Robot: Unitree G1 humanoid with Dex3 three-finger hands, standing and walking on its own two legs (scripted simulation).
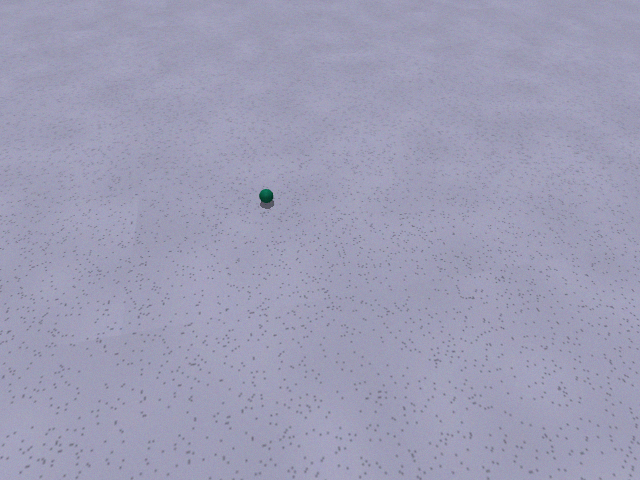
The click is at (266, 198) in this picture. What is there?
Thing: free ball
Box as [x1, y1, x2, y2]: [259, 189, 272, 202]
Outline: 264,189 260,192 259,197 262,201 268,202 272,198 272,193 270,190
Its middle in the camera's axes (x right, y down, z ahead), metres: -0.26 -0.22 +1.82
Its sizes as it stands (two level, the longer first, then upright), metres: 0.066 0.066 0.066
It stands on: the floor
